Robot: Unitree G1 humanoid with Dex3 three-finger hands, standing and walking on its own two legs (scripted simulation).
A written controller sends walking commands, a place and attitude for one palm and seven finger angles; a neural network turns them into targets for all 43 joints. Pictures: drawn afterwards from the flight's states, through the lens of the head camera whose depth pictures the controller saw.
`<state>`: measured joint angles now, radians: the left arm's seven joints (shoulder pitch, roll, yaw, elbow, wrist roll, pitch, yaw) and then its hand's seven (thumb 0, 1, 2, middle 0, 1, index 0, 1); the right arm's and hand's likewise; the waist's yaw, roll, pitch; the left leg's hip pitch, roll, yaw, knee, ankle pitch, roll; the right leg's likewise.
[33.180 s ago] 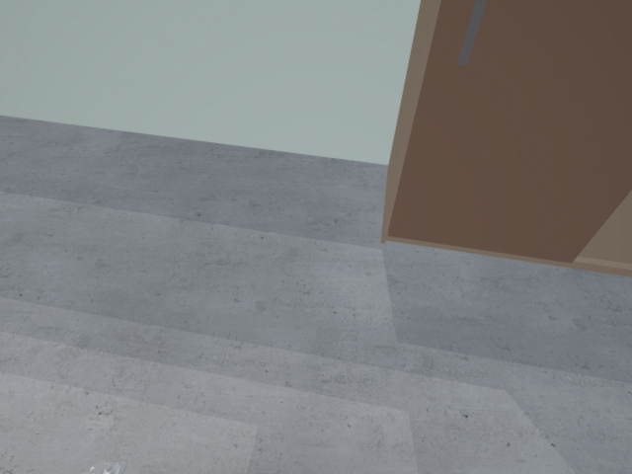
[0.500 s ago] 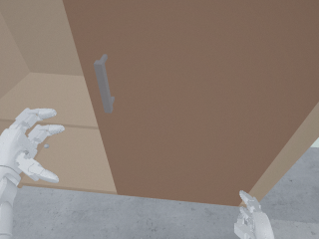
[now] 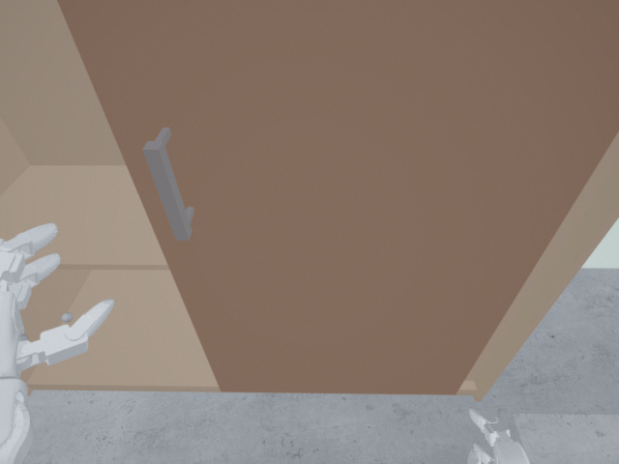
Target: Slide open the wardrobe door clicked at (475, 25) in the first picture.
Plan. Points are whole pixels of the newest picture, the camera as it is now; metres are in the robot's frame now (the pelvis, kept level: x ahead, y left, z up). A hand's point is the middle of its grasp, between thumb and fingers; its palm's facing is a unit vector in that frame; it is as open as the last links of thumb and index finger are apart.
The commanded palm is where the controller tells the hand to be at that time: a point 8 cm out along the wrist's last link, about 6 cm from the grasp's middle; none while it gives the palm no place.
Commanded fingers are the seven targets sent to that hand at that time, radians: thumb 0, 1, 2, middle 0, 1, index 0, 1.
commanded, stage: draw the hand back to the body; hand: left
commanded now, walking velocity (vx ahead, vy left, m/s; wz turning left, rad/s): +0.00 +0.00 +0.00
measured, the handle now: (174, 186) +0.47 +0.27 +0.12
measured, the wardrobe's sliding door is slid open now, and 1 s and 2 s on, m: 0.65 0.65 0.65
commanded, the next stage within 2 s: step back with the hand held close in 0.56 s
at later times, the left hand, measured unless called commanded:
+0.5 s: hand (111, 325) +0.20 +0.23 +0.15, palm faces +0.47 -0.79 -0.39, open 7.5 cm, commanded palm +0.16 +0.26 +0.17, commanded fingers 0.00 0.90 0.90 -0.20 -0.30 -0.20 -0.30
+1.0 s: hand (105, 330) +0.20 +0.23 +0.15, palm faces +0.32 -0.83 -0.46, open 7.4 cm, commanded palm +0.14 +0.28 +0.17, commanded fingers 0.00 0.90 0.90 -0.20 -0.30 -0.20 -0.30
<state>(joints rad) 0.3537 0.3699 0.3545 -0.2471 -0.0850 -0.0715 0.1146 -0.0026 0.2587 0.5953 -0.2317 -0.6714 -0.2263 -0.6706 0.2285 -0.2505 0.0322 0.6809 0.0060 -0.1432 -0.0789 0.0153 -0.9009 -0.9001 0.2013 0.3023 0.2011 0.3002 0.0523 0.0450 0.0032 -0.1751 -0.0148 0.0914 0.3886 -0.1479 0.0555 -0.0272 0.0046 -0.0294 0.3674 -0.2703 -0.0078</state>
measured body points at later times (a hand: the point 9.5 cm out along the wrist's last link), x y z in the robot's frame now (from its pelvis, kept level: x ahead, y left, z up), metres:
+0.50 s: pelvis +0.03 -0.04 +0.00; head +0.01 -0.07 +0.45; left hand +0.17 +0.27 +0.17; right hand +0.23 -0.26 -0.08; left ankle +0.05 +0.08 -0.74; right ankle -0.04 -0.11 -0.74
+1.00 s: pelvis -0.01 -0.01 +0.00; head +0.00 -0.02 +0.45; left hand +0.17 +0.27 +0.18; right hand +0.18 -0.27 -0.07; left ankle +0.05 +0.08 -0.74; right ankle -0.04 -0.12 -0.74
